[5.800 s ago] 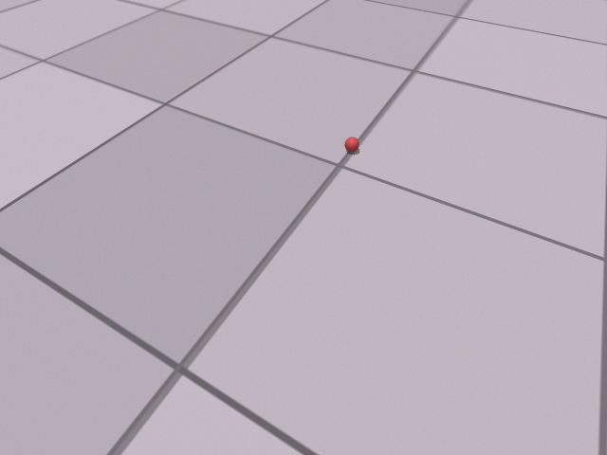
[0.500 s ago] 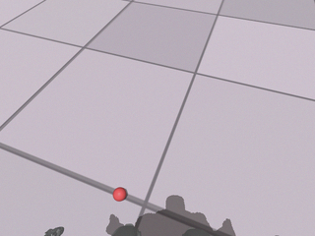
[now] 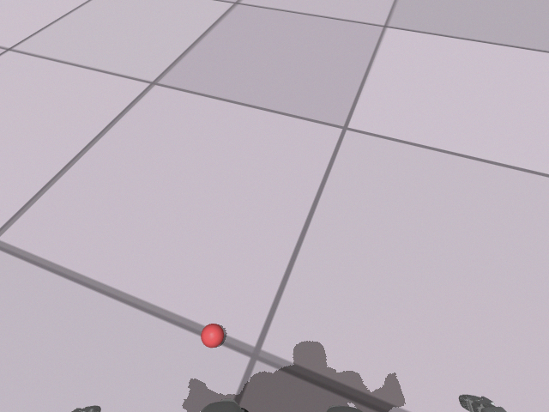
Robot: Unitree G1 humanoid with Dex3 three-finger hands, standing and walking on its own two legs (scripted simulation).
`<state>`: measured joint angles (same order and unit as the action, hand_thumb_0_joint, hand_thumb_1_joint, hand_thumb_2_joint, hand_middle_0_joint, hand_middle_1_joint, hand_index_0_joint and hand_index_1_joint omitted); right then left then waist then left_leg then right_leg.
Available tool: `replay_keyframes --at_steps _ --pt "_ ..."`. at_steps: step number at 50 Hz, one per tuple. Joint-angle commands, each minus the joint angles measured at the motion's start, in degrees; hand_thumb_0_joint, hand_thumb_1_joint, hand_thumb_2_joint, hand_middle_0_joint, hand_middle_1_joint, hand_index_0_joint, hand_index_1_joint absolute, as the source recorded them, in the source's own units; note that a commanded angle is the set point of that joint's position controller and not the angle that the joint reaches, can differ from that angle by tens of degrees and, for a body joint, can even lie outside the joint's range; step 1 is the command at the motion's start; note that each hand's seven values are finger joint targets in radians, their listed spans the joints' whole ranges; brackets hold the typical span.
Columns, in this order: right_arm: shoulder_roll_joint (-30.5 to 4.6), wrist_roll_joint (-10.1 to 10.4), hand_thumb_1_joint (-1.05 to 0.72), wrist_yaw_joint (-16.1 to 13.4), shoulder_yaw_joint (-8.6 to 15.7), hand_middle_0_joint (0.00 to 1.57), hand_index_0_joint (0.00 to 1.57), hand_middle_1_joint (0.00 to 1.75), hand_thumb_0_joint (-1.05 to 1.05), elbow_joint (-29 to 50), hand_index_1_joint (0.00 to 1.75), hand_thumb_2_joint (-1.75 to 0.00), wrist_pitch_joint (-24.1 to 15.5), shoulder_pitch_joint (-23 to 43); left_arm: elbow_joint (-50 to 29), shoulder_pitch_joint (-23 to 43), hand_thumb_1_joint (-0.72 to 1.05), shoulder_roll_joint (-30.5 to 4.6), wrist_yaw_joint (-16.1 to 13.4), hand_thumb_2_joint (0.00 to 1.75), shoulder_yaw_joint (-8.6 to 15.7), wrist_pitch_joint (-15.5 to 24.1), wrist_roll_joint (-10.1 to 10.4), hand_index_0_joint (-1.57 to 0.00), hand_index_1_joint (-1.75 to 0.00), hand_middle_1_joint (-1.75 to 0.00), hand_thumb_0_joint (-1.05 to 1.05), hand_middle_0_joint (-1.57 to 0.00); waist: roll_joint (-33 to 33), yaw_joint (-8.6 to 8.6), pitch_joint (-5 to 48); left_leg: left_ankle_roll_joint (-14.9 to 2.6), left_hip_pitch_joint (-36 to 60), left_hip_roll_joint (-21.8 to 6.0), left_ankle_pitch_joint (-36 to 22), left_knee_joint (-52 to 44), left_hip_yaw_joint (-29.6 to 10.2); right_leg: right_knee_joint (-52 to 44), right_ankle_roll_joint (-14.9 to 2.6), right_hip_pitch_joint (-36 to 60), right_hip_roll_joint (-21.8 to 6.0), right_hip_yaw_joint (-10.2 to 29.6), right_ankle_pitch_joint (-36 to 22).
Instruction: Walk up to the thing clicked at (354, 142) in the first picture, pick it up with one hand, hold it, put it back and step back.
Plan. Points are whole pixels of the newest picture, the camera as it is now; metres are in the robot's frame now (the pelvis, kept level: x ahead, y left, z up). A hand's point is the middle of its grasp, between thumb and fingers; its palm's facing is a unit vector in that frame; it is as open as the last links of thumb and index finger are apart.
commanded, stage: walk up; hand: left
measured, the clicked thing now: (212, 335) +0.42 +0.23 -0.72
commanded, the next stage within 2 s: none
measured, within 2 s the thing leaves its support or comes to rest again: neither
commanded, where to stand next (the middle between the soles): +0.05 +0.01 m, yaw +1 degrees
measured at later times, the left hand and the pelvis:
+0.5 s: hand out of the picture +0.09 +0.26 -0.14, palm faces -0.01 -0.94 -0.34, open 7.4 cm; pelvis +0.01 +0.00 +0.02, yaw +0 degrees
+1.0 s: hand out of the picture +0.10 +0.27 -0.14, palm faces +0.00 -0.93 -0.38, open 7.4 cm; pelvis +0.00 +0.01 +0.01, yaw +0 degrees
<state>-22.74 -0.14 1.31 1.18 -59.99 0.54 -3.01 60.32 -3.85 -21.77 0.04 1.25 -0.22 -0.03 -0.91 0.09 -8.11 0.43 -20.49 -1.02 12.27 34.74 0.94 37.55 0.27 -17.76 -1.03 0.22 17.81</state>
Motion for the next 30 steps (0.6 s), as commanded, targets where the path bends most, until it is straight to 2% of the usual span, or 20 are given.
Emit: replay_keyframes --at_steps 1,4,6,10,12,16,18,22,23,24,30 --pt "-11.6 -0.2 -0.90 -0.3 2.4 0.20 0.20 0.30 0.00 2.8 0.30 -0.90 -1.2 2.8 -2.6 1.3 0.90 -12.8 -0.6 0.90 2.7 1.3 -0.2 -0.20 -0.30 -0.30 0.00 -0.20 0.8 0.03 9.8 -3.09 4.9 -5.7 7.1 -10.0 -9.1 -11.7 -3.79 1.1 -5.5 7.5 1.9" --pt "-11.8 -0.1 -0.90 -0.3 2.3 0.20 0.20 0.30 0.00 1.7 0.30 -0.90 -1.5 2.4 -2.0 1.2 0.90 -12.2 -0.4 0.90 2.8 1.4 0.1 -0.20 -0.30 -0.30 0.00 -0.20 -0.8 0.15 11.0 -2.92 5.9 -6.4 3.5 -11.3 -9.5 -12.0 -3.44 3.4 -5.1 6.2 -0.4" --pt "-11.6 -0.2 -0.90 -0.3 2.3 0.20 0.20 0.30 0.00 1.7 0.30 -0.90 -1.4 3.3 -1.7 0.7 0.90 -12.1 -0.4 0.90 2.6 1.3 0.1 -0.20 -0.30 -0.30 0.00 -0.20 -0.9 0.21 9.7 -2.78 5.8 -6.3 7.3 -12.8 -9.6 -13.6 -3.33 2.2 -5.0 6.4 1.4" --pt "-11.5 -0.2 -0.90 -0.3 2.2 0.20 0.20 0.30 0.00 0.8 0.30 -0.90 -1.4 2.9 -1.0 0.7 0.90 -11.5 -0.2 0.90 2.5 1.4 0.1 -0.20 -0.30 -0.30 0.00 -0.20 -2.0 0.05 9.6 -2.46 6.3 -6.8 8.8 -15.2 -10.1 -14.9 -3.13 2.8 -4.6 5.9 1.5" --pt "-11.0 -0.1 -0.90 -0.3 2.0 0.20 0.20 0.30 0.00 0.5 0.30 -0.90 -1.6 2.7 -0.6 0.3 0.90 -11.1 -0.2 0.90 2.4 1.6 0.1 -0.20 -0.30 -0.30 0.00 -0.20 -2.0 0.12 10.8 -2.35 6.9 -7.1 5.0 -14.9 -9.9 -14.9 -3.03 4.9 -4.7 5.5 -1.4" --pt "-10.6 0.1 -0.90 -0.4 2.0 0.20 0.20 0.30 0.00 -0.1 0.30 -0.90 -1.5 2.4 -0.6 1.1 0.90 -11.6 -0.3 0.90 2.4 1.8 0.0 -0.20 -0.30 -0.30 0.00 -0.20 -0.2 -0.43 10.6 -1.71 8.5 -5.9 0.9 -13.7 -8.0 -16.8 -3.00 4.2 -5.9 6.6 -5.2" --pt "-10.7 0.1 -0.90 -0.4 2.1 0.20 0.20 0.30 0.00 0.0 0.30 -0.90 -1.5 2.6 -0.4 1.2 0.90 -11.5 -0.3 0.90 2.3 1.7 -0.1 -0.20 -0.30 -0.30 0.00 -0.20 -0.1 -0.59 10.3 -1.81 8.6 -6.1 1.9 -14.4 -8.1 -17.1 -2.73 4.1 -5.6 5.9 -5.4" --pt "-10.2 0.3 -0.90 -0.5 1.9 0.20 0.20 0.30 0.00 -0.4 0.30 -0.90 -1.7 2.0 -0.2 1.2 0.90 -11.1 -0.3 0.90 2.4 1.8 0.1 -0.20 -0.30 -0.30 0.00 -0.20 0.2 -0.49 12.2 -1.67 10.3 -6.2 -5.3 -13.6 -7.3 -16.5 -2.59 6.3 -5.8 5.6 -9.7" --pt "-10.1 0.4 -0.90 -0.5 1.9 0.20 0.20 0.30 0.00 0.1 0.30 -0.90 -1.7 2.9 -0.2 0.4 0.90 -11.0 -0.3 0.90 2.2 1.8 0.1 -0.20 -0.30 -0.30 0.00 -0.20 -0.2 -0.14 12.0 -1.70 10.9 -6.3 -5.8 -13.4 -7.0 -17.1 -2.47 5.8 -6.1 5.7 -10.1" --pt "-9.9 0.4 -0.90 -0.6 1.8 0.20 0.20 0.30 0.00 -0.1 0.30 -0.90 -1.6 2.5 -0.1 1.0 0.90 -11.2 -0.3 0.90 2.3 1.8 0.0 -0.20 -0.30 -0.30 0.00 -0.20 0.7 -0.50 12.2 -1.71 10.6 -6.2 -6.3 -13.4 -6.9 -17.3 -2.39 6.6 -6.1 5.6 -10.9" --pt "-9.8 0.4 -0.90 -0.5 1.9 0.20 0.20 0.30 0.00 -0.1 0.30 -0.90 -1.4 2.9 -0.1 1.3 0.90 -10.8 -0.3 0.90 2.2 1.6 0.0 -0.20 -0.30 -0.30 0.00 -0.20 0.9 -0.53 10.6 -1.46 10.6 -6.2 -3.0 -14.9 -7.1 -18.7 -2.34 4.9 -6.3 5.9 -7.1"
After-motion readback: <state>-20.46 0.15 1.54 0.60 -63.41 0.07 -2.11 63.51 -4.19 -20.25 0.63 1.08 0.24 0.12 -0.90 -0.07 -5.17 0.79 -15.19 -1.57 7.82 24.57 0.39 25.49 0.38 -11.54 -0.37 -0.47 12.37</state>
